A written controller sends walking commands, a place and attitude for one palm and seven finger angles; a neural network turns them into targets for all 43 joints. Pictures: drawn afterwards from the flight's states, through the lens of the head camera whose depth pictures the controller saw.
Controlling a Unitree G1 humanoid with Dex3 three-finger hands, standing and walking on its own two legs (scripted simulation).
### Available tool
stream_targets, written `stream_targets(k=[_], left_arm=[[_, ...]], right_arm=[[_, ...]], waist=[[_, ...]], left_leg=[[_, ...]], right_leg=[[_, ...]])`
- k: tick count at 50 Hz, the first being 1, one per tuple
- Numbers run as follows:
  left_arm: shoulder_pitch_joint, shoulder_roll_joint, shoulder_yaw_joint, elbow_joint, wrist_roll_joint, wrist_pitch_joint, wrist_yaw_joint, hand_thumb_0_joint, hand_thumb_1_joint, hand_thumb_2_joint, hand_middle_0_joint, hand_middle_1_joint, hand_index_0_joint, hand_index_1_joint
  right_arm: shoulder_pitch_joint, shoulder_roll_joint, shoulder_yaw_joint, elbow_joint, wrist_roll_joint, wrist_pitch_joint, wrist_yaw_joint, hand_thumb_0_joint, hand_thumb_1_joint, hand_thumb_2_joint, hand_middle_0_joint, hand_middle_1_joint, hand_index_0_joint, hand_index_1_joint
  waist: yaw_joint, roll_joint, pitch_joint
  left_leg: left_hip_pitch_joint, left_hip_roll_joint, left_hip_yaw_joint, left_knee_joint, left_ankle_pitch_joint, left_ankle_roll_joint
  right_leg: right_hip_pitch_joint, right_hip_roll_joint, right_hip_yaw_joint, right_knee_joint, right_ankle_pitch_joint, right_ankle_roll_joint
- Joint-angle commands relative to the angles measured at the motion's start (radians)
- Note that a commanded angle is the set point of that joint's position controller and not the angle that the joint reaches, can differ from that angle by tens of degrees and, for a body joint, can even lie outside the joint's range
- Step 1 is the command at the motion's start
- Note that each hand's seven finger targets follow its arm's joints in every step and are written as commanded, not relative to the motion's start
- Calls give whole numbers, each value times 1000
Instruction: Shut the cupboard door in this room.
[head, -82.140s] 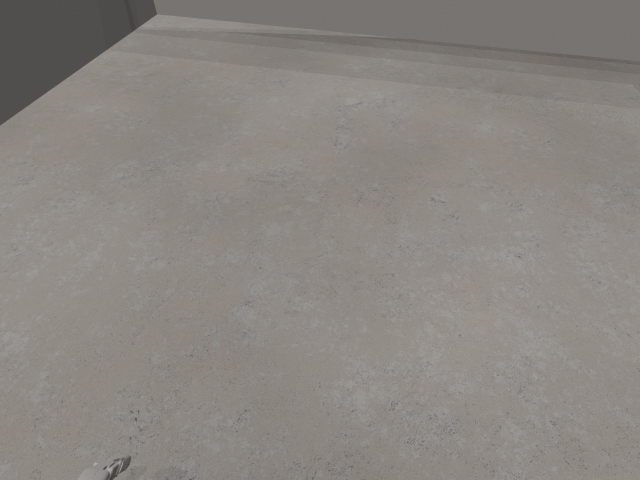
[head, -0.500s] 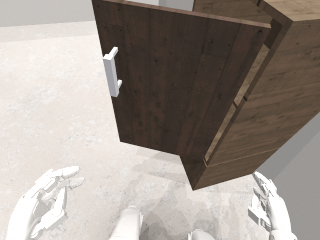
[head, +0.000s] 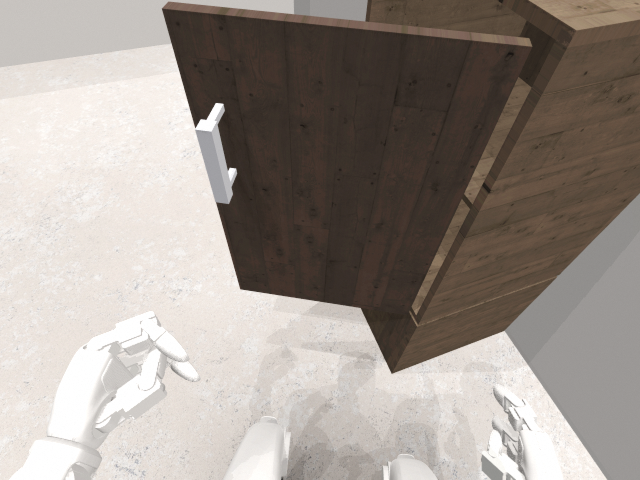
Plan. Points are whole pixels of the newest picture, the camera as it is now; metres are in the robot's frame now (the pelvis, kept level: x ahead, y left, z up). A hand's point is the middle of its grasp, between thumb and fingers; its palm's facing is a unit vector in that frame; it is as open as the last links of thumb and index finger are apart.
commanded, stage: raise the hand and make a fist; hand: left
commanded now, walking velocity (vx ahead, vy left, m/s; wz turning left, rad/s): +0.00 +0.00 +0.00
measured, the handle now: (220, 155) +0.49 +0.19 +0.12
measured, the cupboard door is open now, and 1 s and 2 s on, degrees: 61 61 61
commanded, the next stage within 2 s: bring the fist close to the handle in 0.92 s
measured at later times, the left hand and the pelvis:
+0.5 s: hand (150, 346) +0.22 +0.19 +0.12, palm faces -0.05 -1.00 -0.07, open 3.1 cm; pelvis +0.01 -0.01 +0.03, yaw +1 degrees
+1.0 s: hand (178, 337) +0.24 +0.17 +0.11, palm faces -0.09 -1.00 -0.04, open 3.1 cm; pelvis +0.02 -0.02 +0.03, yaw +0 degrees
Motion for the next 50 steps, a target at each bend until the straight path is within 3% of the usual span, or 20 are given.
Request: stream_targets(k=[1,3,5,9,11,13,17,18,21,23,25,30,33,36,38,39,44,48,49,50], left_arm=[[-60,189,116,-316,-8,-48,17,0,900,900,-1117,-1300,-1117,-1300],[-49,224,177,-340,-12,-46,57,0,900,900,-1153,-1340,-1153,-1340],[-35,171,146,-345,-20,-43,80,0,900,900,-1190,-1380,-1190,-1380],[-23,88,45,-234,-4,15,75,0,900,900,-1263,-1460,-1263,-1460],[-56,87,8,-197,6,44,57,0,900,900,-1300,-1500,-1300,-1500],[-92,123,21,-169,13,58,43,0,900,900,-1300,-1500,-1300,-1500],[-189,177,80,-226,-1,21,34,0,900,900,-1300,-1500,-1300,-1500],[-206,227,135,-244,-6,4,46,0,900,900,-1300,-1500,-1300,-1500],[-202,192,133,-274,-21,-36,54,0,900,900,-1300,-1500,-1300,-1500],[-185,195,138,-240,-22,-29,57,0,900,900,-1300,-1500,-1300,-1500],[-172,154,92,-188,-26,0,39,0,900,900,-1300,-1500,-1300,-1500],[-143,131,60,-77,-29,91,-13,0,900,900,-1300,-1500,-1300,-1500],[-193,201,131,-134,-34,60,0,0,900,900,-1300,-1500,-1300,-1500],[-225,182,135,-198,-38,-10,24,0,900,900,-1300,-1500,-1300,-1500],[-221,205,160,-193,-34,-44,43,0,900,900,-1300,-1500,-1300,-1500],[-212,170,130,-192,-31,-56,42,0,900,900,-1300,-1500,-1300,-1500],[-150,125,65,-98,-22,2,3,0,900,900,-1300,-1500,-1300,-1500],[-177,182,112,-118,-28,42,-9,0,900,900,-1300,-1500,-1300,-1500],[-184,155,94,-133,-32,38,-10,0,900,900,-1300,-1500,-1300,-1500],[-204,172,116,-144,-36,29,-3,0,900,900,-1300,-1500,-1300,-1500]], right_arm=[[-88,-111,-45,-204,1,-67,-14,0,-900,-900,200,300,200,300],[-93,-102,-42,-200,-1,-52,-13,0,-900,-900,200,300,200,300],[-96,-93,-37,-207,2,-40,-6,0,-900,-900,200,300,200,300],[-80,-101,-27,-207,7,-19,1,0,-900,-900,200,300,200,300],[-73,-114,-22,-211,10,-18,1,0,-900,-900,200,300,200,300],[-69,-125,-19,-210,7,-19,-5,0,-900,-900,200,300,200,300],[-68,-125,-9,-222,-1,-26,-10,0,-900,-900,200,300,200,300],[-69,-125,-9,-213,-5,-28,-13,0,-900,-900,200,300,200,300],[-68,-111,-6,-212,-4,-36,-7,0,-900,-900,200,300,200,300],[-68,-111,-5,-198,-2,-35,-5,0,-900,-900,200,300,200,300],[-70,-112,-4,-196,5,-35,-1,0,-900,-900,200,300,200,300],[-66,-127,-12,-195,9,-29,-3,0,-900,-900,200,300,200,300],[-68,-129,-17,-195,1,-35,-10,0,-900,-900,200,300,200,300],[-63,-115,-14,-195,-4,-42,-5,0,-900,-900,200,300,200,300],[-63,-112,-17,-180,-6,-43,-5,0,-900,-900,200,300,200,300],[-61,-110,-15,-181,-4,-45,-1,0,-900,-900,200,300,200,300],[-56,-119,-22,-178,6,-32,3,0,-900,-900,200,300,200,300],[-61,-125,-24,-183,2,-24,-5,0,-900,-900,200,300,200,300],[-63,-120,-21,-192,2,-23,-5,0,-900,-900,200,300,200,300],[-63,-120,-21,-193,2,-22,-6,0,-900,-900,200,300,200,300]], waist=[[7,61,-249],[31,99,-245],[23,101,-216],[-22,86,-101],[-42,61,-52],[-47,16,-39],[-30,33,-109],[-19,44,-125],[-7,71,-186],[-6,90,-170],[-23,50,-128],[-26,-37,-64],[-11,-55,-104],[-6,10,-160],[-3,4,-166],[-7,29,-174],[-25,-9,-129],[-20,-32,-138],[-21,-29,-140],[-20,-41,-146]], left_leg=[[302,-38,8,-283,1,43],[315,-37,6,-302,16,38],[334,-34,6,-323,20,32],[316,-35,10,-352,-34,33],[305,-36,9,-366,-78,35],[292,-39,12,-361,-82,42],[341,-42,20,-360,-29,41],[341,-43,25,-349,-3,42],[393,-42,29,-352,63,37],[388,-43,35,-352,72,36],[378,-44,42,-358,68,39],[339,-53,57,-355,87,44],[349,-55,61,-340,132,45],[388,-54,65,-335,178,42],[381,-52,63,-322,195,42],[389,-52,66,-325,197,40],[370,-53,73,-329,170,45],[364,-56,73,-320,181,50],[371,-56,74,-325,189,48],[374,-54,70,-325,194,47]], right_leg=[[32,73,-64,-194,99,-81],[63,81,-73,-196,119,-89],[71,83,-84,-202,138,-88],[58,87,-86,-258,116,-79],[49,83,-80,-287,87,-74],[61,81,-70,-308,69,-74],[95,81,-66,-308,84,-79],[115,83,-60,-308,100,-82],[144,82,-68,-292,156,-85],[158,84,-65,-306,164,-85],[157,78,-62,-331,164,-78],[169,65,-36,-377,161,-66],[203,64,-24,-369,198,-69],[202,69,-41,-329,263,-74],[207,72,-38,-317,284,-76],[203,68,-41,-309,287,-76],[193,63,-29,-341,274,-65],[209,63,-16,-351,289,-62],[212,62,-23,-347,300,-62],[210,66,-29,-339,307,-63]])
